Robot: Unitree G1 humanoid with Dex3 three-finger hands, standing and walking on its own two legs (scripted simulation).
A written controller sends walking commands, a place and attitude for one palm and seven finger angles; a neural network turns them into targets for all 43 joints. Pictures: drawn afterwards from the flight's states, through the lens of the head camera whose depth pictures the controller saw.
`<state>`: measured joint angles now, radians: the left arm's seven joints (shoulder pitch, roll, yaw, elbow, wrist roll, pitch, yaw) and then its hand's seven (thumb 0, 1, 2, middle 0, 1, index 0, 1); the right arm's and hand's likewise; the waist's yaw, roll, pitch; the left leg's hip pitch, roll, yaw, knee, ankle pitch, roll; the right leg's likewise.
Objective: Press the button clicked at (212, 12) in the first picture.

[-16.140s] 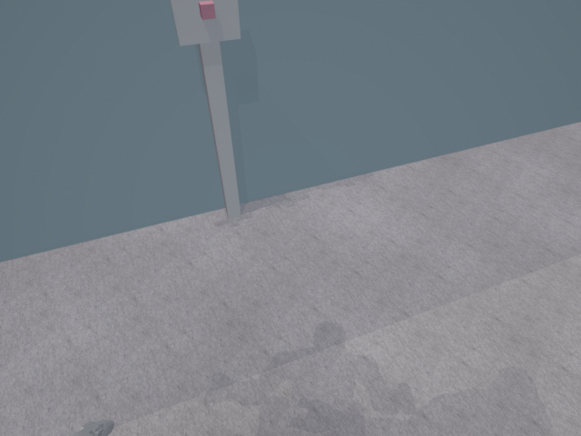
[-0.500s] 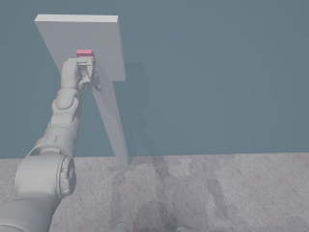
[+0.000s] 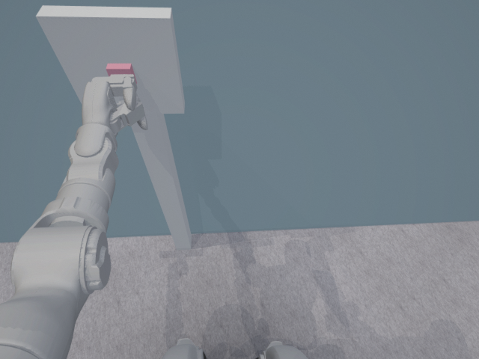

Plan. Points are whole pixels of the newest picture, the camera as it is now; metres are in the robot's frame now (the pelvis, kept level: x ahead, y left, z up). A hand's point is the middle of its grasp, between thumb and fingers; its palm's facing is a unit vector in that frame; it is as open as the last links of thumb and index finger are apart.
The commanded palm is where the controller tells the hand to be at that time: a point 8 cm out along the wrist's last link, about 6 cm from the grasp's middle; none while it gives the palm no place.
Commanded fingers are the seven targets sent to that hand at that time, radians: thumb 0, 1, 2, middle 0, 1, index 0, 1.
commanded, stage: pull the fist back off the button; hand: left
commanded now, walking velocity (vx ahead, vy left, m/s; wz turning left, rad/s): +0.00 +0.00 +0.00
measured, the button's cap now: (123, 72) +0.55 +0.16 +0.16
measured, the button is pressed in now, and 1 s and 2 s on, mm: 12 0 0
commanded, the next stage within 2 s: draw the hand back to the body in 0.88 s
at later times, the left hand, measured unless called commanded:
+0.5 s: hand (152, 125) +0.46 +0.11 +0.12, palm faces -0.02 -1.00 -0.01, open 3.2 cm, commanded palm +0.42 +0.18 +0.13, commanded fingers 0.00 0.90 0.90 -1.30 -1.50 -1.30 -1.50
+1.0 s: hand (136, 158) +0.39 +0.13 +0.13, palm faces +0.00 -1.00 -0.01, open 3.1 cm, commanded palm +0.37 +0.19 +0.13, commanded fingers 0.00 0.90 0.90 -1.30 -1.50 -1.30 -1.50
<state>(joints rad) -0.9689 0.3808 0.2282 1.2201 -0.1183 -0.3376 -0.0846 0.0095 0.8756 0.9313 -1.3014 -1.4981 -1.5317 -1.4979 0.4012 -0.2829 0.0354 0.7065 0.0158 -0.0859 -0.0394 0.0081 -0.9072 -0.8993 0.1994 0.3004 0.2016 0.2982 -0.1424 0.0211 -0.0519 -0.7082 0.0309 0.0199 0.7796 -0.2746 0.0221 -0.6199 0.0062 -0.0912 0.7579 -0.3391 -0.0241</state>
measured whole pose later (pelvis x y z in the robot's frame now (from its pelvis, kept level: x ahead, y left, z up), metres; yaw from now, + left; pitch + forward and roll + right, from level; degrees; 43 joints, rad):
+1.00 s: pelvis +0.04 -0.02 +0.02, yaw +1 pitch +3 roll +0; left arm -0.27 0.20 0.10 0.37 -0.20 -0.11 -0.11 0.01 0.90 0.90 -1.30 -1.50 -1.30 -1.50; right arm 0.19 -0.25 0.04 0.59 0.04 -0.04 -0.06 0.01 -0.91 -0.90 0.20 0.30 0.20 0.30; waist 0.00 0.04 -0.05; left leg -0.40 0.02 0.01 0.65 -0.30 0.00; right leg -0.32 0.01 -0.09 0.64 -0.38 -0.04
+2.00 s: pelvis +0.05 +0.00 +0.04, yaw -1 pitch -5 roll +0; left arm 0.42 0.30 0.19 -0.37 -0.06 -0.08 0.10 0.01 0.89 0.90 -1.31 -1.50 -1.31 -1.50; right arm 0.18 -0.22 0.04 0.62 -0.02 -0.03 -0.07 0.01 -0.91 -0.90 0.20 0.30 0.20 0.30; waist 0.05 0.07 0.02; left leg -0.09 0.00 0.05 0.38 -0.20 0.02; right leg -0.01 0.00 -0.05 0.35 -0.25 -0.01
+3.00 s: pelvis +0.02 +0.02 +0.03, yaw -1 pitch +1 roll -1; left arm 0.64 0.41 0.35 -0.58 -0.06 -0.15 0.12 0.01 0.89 0.90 -1.31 -1.50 -1.31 -1.50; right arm 0.18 -0.23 -0.01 0.52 0.01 0.04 -0.08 0.01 -0.91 -0.90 0.20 0.30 0.20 0.30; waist 0.01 0.02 0.03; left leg -0.32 0.00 0.07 0.49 -0.19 0.05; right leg -0.24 -0.01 -0.04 0.46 -0.23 0.01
